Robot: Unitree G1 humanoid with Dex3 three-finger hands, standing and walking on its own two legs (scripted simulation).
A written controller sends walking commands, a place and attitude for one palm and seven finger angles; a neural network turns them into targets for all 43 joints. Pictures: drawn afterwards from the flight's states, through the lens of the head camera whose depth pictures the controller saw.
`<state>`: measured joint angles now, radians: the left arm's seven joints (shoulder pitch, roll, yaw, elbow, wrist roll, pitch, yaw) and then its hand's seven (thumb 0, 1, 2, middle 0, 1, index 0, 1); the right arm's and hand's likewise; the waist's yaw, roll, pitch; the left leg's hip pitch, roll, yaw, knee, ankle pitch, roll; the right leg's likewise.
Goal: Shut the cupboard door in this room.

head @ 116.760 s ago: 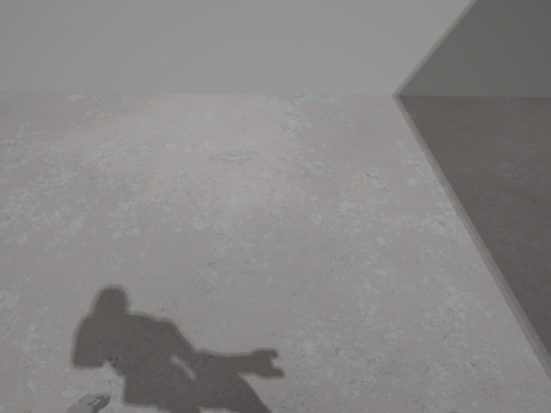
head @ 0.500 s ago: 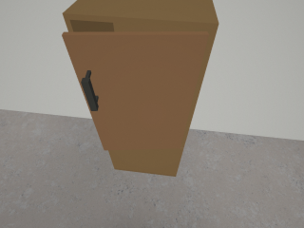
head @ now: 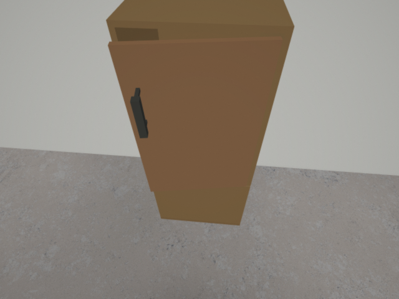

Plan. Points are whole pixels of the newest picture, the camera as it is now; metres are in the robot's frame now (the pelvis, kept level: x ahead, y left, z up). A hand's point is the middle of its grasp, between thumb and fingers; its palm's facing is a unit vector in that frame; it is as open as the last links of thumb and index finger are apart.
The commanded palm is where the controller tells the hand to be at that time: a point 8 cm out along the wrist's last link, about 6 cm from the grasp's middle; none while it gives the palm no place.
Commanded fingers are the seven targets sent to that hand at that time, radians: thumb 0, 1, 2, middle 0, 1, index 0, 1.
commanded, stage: come to a stop and stand still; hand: left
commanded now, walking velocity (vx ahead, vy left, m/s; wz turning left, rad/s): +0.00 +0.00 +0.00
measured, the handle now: (140, 113) +0.54 +0.19 +0.07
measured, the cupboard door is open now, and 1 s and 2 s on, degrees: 9 9 9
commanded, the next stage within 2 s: look again from close up in 0.12 s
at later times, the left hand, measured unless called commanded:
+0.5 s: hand out of the picture +0.02 +0.15 -0.17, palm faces -0.01 -0.98 -0.18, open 7.4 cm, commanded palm none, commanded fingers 0.00 0.90 0.90 -0.20 -0.30 -0.20 -0.30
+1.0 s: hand out of the picture +0.08 +0.15 -0.18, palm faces +0.03 -0.98 -0.21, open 7.4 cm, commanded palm none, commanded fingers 0.00 0.90 0.90 -0.20 -0.30 -0.20 -0.30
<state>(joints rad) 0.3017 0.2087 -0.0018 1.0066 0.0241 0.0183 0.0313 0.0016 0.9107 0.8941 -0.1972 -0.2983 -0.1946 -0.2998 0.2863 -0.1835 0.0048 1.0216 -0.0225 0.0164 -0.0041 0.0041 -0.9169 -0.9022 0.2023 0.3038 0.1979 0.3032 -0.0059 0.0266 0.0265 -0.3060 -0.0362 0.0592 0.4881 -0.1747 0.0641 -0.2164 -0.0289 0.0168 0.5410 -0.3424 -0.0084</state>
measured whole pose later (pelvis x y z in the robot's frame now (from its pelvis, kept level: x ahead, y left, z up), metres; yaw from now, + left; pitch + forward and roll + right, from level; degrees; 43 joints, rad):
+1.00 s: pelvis +0.07 -0.03 +0.00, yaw +2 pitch +0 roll +0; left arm 0.29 0.20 0.00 1.07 0.02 -0.01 0.02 0.00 0.91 0.89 -0.20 -0.30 -0.19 -0.30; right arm 0.26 -0.18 0.02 1.11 -0.02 -0.01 -0.01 0.00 -0.90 -0.90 0.20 0.30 0.20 0.30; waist 0.00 -0.01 0.00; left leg -0.26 -0.01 0.01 0.58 -0.32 0.01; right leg -0.11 0.01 -0.01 0.52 -0.41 -0.02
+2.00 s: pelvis +0.06 -0.04 +0.00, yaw +5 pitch -1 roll +1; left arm 0.27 0.16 0.01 1.06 0.02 0.02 0.03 0.00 0.91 0.89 -0.20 -0.30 -0.19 -0.30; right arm 0.23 -0.16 -0.01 1.05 -0.01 -0.01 -0.03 0.00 -0.94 -0.90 0.20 0.30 0.20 0.30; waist 0.01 -0.01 0.05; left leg -0.23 -0.02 0.09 0.48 -0.23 0.04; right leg -0.20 -0.03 -0.01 0.50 -0.29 0.01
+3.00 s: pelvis +0.03 -0.03 +0.00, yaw +6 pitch -2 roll +0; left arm 0.32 0.16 -0.01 1.05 0.02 -0.02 0.04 0.00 0.91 0.89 -0.20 -0.30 -0.19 -0.30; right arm 0.30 -0.17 0.01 1.05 -0.02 -0.02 -0.02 0.01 -0.92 -0.90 0.20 0.30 0.20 0.30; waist -0.01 -0.01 -0.01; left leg -0.25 -0.02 0.07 0.50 -0.21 0.05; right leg -0.21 -0.03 -0.03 0.51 -0.27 0.01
